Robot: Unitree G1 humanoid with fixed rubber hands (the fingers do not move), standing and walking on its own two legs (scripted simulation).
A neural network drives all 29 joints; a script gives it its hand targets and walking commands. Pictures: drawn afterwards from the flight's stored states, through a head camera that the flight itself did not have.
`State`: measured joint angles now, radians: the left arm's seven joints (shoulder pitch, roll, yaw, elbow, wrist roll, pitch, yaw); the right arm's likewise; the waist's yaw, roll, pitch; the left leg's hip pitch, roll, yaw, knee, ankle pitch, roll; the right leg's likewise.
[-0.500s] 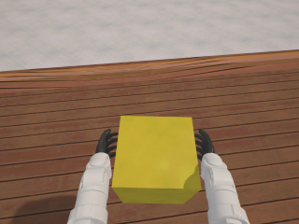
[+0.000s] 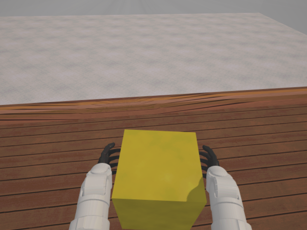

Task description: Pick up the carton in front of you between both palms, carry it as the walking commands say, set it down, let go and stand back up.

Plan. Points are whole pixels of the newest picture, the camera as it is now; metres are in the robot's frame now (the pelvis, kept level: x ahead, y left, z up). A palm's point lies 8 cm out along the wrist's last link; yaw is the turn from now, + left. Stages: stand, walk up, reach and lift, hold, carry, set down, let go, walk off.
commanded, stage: reach and lift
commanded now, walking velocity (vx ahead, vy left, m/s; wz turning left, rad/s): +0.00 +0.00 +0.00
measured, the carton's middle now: (157, 182) +0.30 +0.00 -0.05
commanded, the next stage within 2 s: hold in 0.76 s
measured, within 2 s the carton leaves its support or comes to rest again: neither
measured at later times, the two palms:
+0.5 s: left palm (104, 163) +0.30 +0.15 +0.04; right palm (213, 166) +0.30 -0.15 +0.03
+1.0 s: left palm (102, 161) +0.30 +0.15 +0.06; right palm (215, 164) +0.30 -0.15 +0.06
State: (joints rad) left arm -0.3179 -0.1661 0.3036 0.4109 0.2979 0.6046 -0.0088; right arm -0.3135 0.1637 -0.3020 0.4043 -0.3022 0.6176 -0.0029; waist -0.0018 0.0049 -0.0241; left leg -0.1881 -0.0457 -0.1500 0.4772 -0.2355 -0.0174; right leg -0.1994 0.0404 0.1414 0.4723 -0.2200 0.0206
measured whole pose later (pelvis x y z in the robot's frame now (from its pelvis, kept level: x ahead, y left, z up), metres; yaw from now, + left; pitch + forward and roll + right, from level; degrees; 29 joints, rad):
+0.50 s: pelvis +0.01 +0.00 +0.01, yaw +0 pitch -4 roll +0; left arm -0.27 -0.15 0.24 0.32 0.29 0.66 -0.01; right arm -0.27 0.15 -0.24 0.31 -0.28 0.67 -0.01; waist 0.00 0.00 -0.01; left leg -0.11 -0.03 -0.15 0.39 -0.22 -0.02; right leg -0.12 0.04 0.14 0.39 -0.20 0.01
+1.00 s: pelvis +0.01 +0.00 +0.01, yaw +0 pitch -7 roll +0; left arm -0.26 -0.15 0.22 0.24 0.27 0.75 -0.01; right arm -0.26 0.15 -0.22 0.24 -0.28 0.76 0.00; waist 0.00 0.00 -0.01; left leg -0.04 -0.03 -0.14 0.36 -0.20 -0.01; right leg -0.05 0.03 0.14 0.35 -0.18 0.02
